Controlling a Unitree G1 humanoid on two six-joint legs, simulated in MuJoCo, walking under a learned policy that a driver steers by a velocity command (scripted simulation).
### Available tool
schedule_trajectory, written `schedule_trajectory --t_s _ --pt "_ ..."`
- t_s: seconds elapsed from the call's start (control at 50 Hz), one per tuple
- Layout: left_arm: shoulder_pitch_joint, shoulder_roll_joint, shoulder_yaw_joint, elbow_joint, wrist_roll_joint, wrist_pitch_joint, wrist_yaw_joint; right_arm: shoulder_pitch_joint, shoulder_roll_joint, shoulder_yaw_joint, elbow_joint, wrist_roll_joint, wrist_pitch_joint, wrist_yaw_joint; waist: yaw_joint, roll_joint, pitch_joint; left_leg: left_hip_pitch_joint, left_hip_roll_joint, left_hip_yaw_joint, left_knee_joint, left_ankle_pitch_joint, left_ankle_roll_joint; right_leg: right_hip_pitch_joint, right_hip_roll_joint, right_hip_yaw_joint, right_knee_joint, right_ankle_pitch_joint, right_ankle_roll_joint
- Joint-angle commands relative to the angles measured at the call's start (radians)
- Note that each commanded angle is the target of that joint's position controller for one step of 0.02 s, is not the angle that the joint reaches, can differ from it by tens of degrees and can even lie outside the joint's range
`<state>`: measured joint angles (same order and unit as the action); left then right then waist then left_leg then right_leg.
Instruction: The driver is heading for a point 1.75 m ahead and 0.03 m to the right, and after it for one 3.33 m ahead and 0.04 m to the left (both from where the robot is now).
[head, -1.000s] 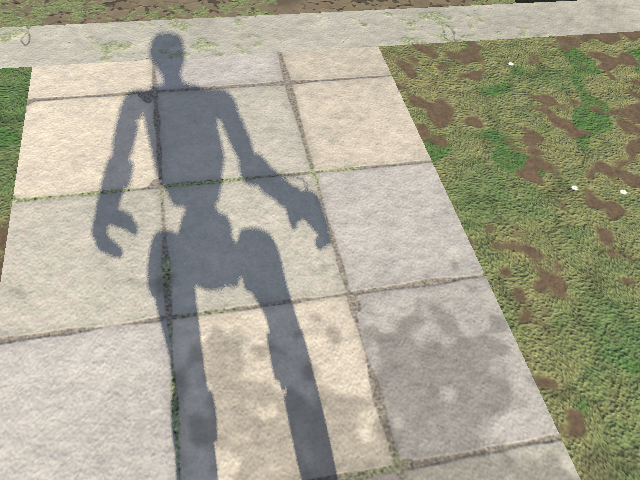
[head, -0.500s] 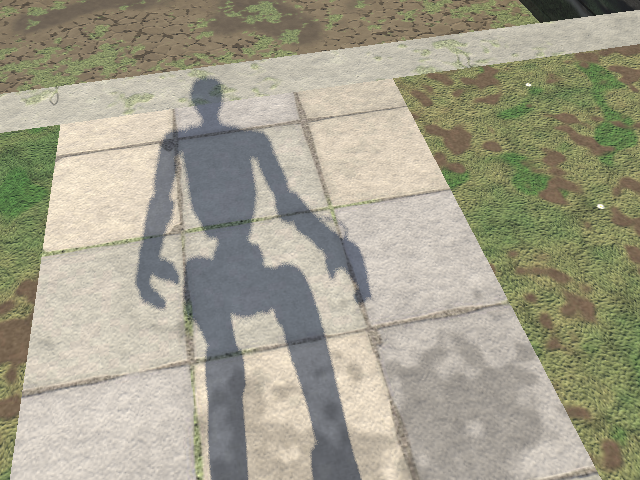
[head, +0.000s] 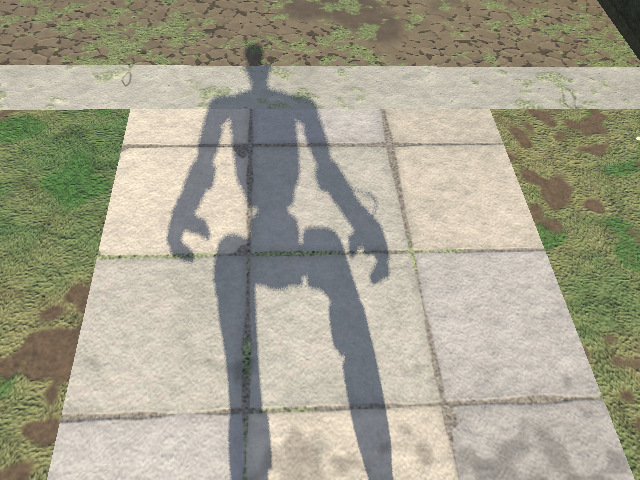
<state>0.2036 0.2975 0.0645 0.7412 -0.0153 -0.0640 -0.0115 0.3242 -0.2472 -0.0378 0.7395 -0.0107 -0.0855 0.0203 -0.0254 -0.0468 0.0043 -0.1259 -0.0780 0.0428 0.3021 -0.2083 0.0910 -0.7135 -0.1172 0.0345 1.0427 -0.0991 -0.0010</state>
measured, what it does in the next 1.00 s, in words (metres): walks ahead: right foot, then left foot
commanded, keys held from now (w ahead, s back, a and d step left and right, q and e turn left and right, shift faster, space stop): w+e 0.08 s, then w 0.92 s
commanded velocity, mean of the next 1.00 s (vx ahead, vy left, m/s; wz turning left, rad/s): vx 0.50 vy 0.00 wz -0.08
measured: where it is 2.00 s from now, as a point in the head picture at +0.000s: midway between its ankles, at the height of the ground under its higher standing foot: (333, 247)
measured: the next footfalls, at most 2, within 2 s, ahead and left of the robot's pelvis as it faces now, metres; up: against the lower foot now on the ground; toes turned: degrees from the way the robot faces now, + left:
right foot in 0.30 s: +0.35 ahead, -0.13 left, +0.00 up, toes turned -7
left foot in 0.78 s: +0.65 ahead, +0.09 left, +0.00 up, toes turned -5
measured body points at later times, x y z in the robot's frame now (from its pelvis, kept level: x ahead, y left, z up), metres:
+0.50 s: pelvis +0.30 -0.04 -0.01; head +0.32 -0.04 +0.44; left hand +0.42 +0.22 -0.12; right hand +0.40 -0.32 -0.11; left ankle +0.31 +0.11 -0.67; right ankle +0.31 -0.12 -0.75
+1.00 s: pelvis +0.59 +0.02 +0.00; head +0.61 +0.03 +0.45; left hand +0.74 +0.28 -0.12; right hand +0.63 -0.26 -0.11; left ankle +0.61 +0.10 -0.75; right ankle +0.58 -0.15 -0.66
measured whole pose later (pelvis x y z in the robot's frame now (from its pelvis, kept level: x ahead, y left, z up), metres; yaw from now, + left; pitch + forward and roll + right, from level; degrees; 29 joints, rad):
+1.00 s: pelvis +0.59 +0.02 +0.00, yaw -6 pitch +1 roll +0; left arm 0.22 0.30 0.05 0.78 -0.01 -0.06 0.00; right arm 0.31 -0.26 -0.04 0.80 -0.01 -0.09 0.03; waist -0.03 -0.04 0.02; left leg -0.24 -0.05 0.04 0.37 -0.16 0.07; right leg -0.58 -0.09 0.03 1.09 -0.26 -0.02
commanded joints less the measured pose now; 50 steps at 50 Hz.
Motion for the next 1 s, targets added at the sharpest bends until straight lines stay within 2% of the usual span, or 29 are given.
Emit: schedule_trajectory --t_s 0.02,0.1,0.18,0.24,0.26,0.28,0.3,0.32,0.34,0.36,0.38,0.4,0.42,0.48,0.56,0.6,0.64,0.7,0.74,0.76,0.78,0.8,0.82,0.84,0.86,0.88,0.9,0.94,1.0 --pt "-0.032 0.054 0.012 -0.052 -0.003 -0.006 -0.004 -0.030 -0.157 -0.041 -0.043 -0.002 -0.022 -0.016 0.003 0.093 0.029 0.005 0.245 -0.069 -0.162 0.347 0.078 -0.024 0.010 0.035 -0.150 0.181 0.006" --pt "-0.145 0.023 -0.002 -0.087 -0.006 -0.018 -0.026 0.006 -0.174 -0.043 -0.006 0.006 -0.019 -0.030 -0.044 0.084 0.073 0.057 0.257 0.000 -0.192 0.363 0.033 0.013 0.047 -0.012 -0.368 0.292 -0.012" --pt "-0.238 0.004 -0.015 -0.140 0.001 -0.030 -0.057 0.069 -0.184 -0.047 0.044 0.021 0.014 -0.036 -0.062 0.073 0.098 0.236 0.306 -0.006 -0.117 0.530 0.050 -0.053 0.072 -0.060 -0.487 0.175 -0.043" --pt "-0.182 0.037 -0.003 -0.144 0.004 -0.033 -0.065 0.057 -0.214 -0.053 0.054 0.023 0.035 -0.047 -0.001 0.131 0.020 0.321 0.324 -0.011 0.035 0.959 0.056 0.066 0.140 -0.118 -0.504 0.020 -0.095" --pt "-0.109 0.071 0.011 -0.130 0.004 -0.030 -0.058 0.049 -0.225 -0.055 0.056 0.021 0.041 -0.050 0.044 0.156 -0.036 0.340 0.318 -0.010 0.134 1.097 0.052 0.163 0.172 -0.132 -0.506 -0.022 -0.118" --pt "0.029 0.118 0.033 -0.098 0.005 -0.029 -0.047 0.019 -0.233 -0.054 0.054 0.022 0.047 -0.051 0.129 0.153 -0.119 0.283 0.290 0.013 0.311 1.126 0.034 0.375 0.188 -0.132 -0.559 0.035 -0.154" --pt "0.204 0.177 0.051 -0.062 0.013 -0.023 -0.028 0.003 -0.213 -0.041 0.037 0.014 0.040 -0.052 0.207 0.108 -0.246 0.046 0.264 0.020 0.576 0.875 0.012 0.731 0.059 0.016 -0.523 0.114 -0.214" --pt "0.281 0.256 0.068 -0.039 0.018 -0.023 -0.022 0.150 -0.063 0.004 0.021 0.002 0.015 -0.027 0.122 -0.147 -0.395 -0.425 0.041 -0.010 1.012 -0.034 -0.063 1.156 -0.231 0.544 -0.538 -0.034 -0.414" --pt "0.288 0.158 0.045 -0.038 0.007 -0.018 -0.013 0.093 -0.142 -0.010 0.044 0.025 -0.015 -0.012 0.173 -0.089 -0.457 -0.544 0.016 -0.178 1.141 -0.353 -0.053 1.187 -0.266 0.720 -0.667 -0.089 -0.417" --pt "0.201 0.136 0.034 -0.051 0.006 -0.014 -0.008 -0.027 -0.193 -0.025 -0.012 0.060 -0.032 -0.003 0.166 -0.058 -0.269 -0.625 0.084 -0.180 1.130 -0.287 -0.043 1.046 -0.228 0.541 -0.708 -0.096 -0.352" --pt "0.127 0.112 0.026 -0.060 0.007 -0.013 -0.007 -0.087 -0.180 -0.018 -0.033 0.059 -0.040 -0.004 0.129 0.032 -0.157 -0.613 0.138 -0.150 1.047 -0.206 -0.037 0.875 -0.189 0.417 -0.739 -0.043 -0.312" --pt "0.075 0.083 0.017 -0.062 0.012 -0.016 -0.011 -0.109 -0.167 -0.020 -0.033 0.039 -0.037 -0.008 0.087 0.073 -0.068 -0.585 0.168 -0.129 0.969 -0.164 -0.048 0.730 -0.149 0.337 -0.775 0.036 -0.292" --pt "0.049 0.058 0.007 -0.066 0.023 -0.022 -0.013 -0.076 -0.163 -0.026 -0.025 0.030 -0.026 -0.009 0.047 0.046 -0.045 -0.519 0.196 -0.130 0.929 -0.132 -0.056 0.636 -0.117 0.277 -0.809 0.077 -0.282" --pt "0.027 0.081 0.014 -0.050 0.011 -0.040 -0.017 -0.011 -0.114 -0.014 -0.010 0.019 0.009 -0.018 -0.002 0.002 -0.013 -0.459 0.224 -0.105 0.815 -0.095 -0.105 0.497 -0.093 0.178 -0.890 0.144 -0.297" --pt "0.048 0.118 0.025 -0.024 0.009 -0.038 -0.002 -0.144 -0.088 0.000 -0.049 0.010 0.010 -0.022 0.034 -0.004 0.024 -0.468 0.223 -0.074 0.536 0.144 -0.135 0.463 -0.034 0.044 -0.912 0.163 -0.255" --pt "0.083 0.133 0.028 -0.009 0.004 -0.032 0.000 -0.218 -0.078 0.005 -0.062 0.015 0.001 -0.015 0.070 -0.004 0.026 -0.434 0.192 -0.053 0.393 0.262 -0.132 0.484 -0.021 0.014 -0.899 0.135 -0.226" --pt "0.128 0.149 0.032 0.014 -0.004 -0.025 -0.001 -0.268 -0.086 0.002 -0.077 0.024 -0.004 -0.006 0.097 -0.014 0.024 -0.428 0.174 -0.052 0.320 0.301 -0.125 0.542 -0.051 0.033 -0.880 0.091 -0.216" --pt "0.141 0.158 0.036 0.037 -0.011 -0.011 0.003 -0.303 -0.114 -0.009 -0.098 0.027 -0.011 0.011 0.091 -0.026 0.035 -0.445 0.164 -0.071 0.247 0.235 -0.084 0.644 -0.109 0.070 -0.824 0.066 -0.193" --pt "0.127 0.165 0.039 0.045 -0.010 0.000 0.008 -0.256 -0.135 -0.020 -0.089 0.025 -0.014 0.016 0.052 -0.038 0.020 -0.381 0.147 -0.058 0.219 0.165 -0.053 0.687 -0.129 0.081 -0.762 0.137 -0.168" --pt "0.108 0.162 0.037 0.045 -0.009 0.005 0.011 -0.172 -0.156 -0.034 -0.065 0.021 -0.015 0.014 0.000 -0.031 -0.022 -0.269 0.118 -0.030 0.196 0.143 -0.031 0.686 -0.100 0.055 -0.659 0.270 -0.144" --pt "0.113 0.124 0.023 0.043 0.001 0.009 0.013 -0.020 -0.204 -0.059 -0.023 0.017 -0.014 0.006 -0.064 0.001 -0.121 -0.059 0.123 -0.034 0.209 0.150 0.000 0.627 -0.041 0.008 -0.458 0.317 -0.111" --pt "0.175 0.052 -0.005 0.020 0.031 0.004 0.015 0.124 -0.297 -0.080 -0.008 0.006 -0.010 -0.001 -0.081 0.186 -0.281 0.241 0.337 -0.297 0.233 0.164 0.088 0.406 0.050 -0.055 -0.099 0.026 -0.059" --pt "0.279 -0.016 -0.024 0.016 0.008 -0.015 0.008 0.156 -0.329 -0.085 0.010 0.007 -0.005 0.009 -0.037 0.429 -0.366 0.457 0.464 -0.764 0.036 -0.133 0.218 0.078 0.195 0.007 0.161 -0.484 -0.019" --pt "0.196 0.103 0.001 0.023 -0.017 -0.028 0.003 0.129 -0.230 -0.060 -0.003 0.020 -0.008 0.011 -0.074 0.270 -0.286 0.412 0.445 -0.757 -0.019 -0.303 0.179 -0.035 0.132 0.092 0.261 -0.465 -0.032" --pt "0.093 0.136 0.010 -0.007 -0.029 -0.034 0.001 0.055 -0.196 -0.048 -0.015 0.020 -0.009 0.008 -0.069 0.192 -0.162 0.290 0.418 -0.617 -0.023 -0.262 0.140 -0.078 0.083 0.064 0.253 -0.365 -0.048" --pt "0.046 0.121 0.007 -0.016 -0.015 -0.034 0.007 -0.008 -0.180 -0.041 -0.025 0.011 -0.009 0.009 -0.044 0.115 -0.096 0.165 0.382 -0.514 -0.034 -0.135 0.129 -0.047 0.040 0.045 0.213 -0.279 -0.047" --pt "0.039 0.110 0.010 -0.019 0.000 -0.030 0.009 -0.050 -0.158 -0.035 -0.028 0.003 -0.011 0.010 -0.014 0.117 -0.055 0.073 0.349 -0.439 -0.055 -0.025 0.128 -0.007 0.009 0.047 0.151 -0.219 -0.043" --pt "0.082 0.085 0.010 -0.005 0.000 -0.014 0.009 -0.073 -0.132 -0.028 -0.025 0.000 -0.020 0.010 0.025 0.153 -0.056 -0.002 0.307 -0.345 -0.101 0.091 0.128 0.082 -0.013 0.046 0.098 -0.163 -0.031" --pt "0.047 0.061 0.006 -0.013 0.010 0.003 0.013 -0.050 -0.158 -0.036 0.001 0.008 -0.029 0.002 0.030 0.120 -0.022 -0.021 0.302 -0.258 -0.145 0.227 0.149 0.043 -0.019 0.031 0.001 -0.090 -0.001"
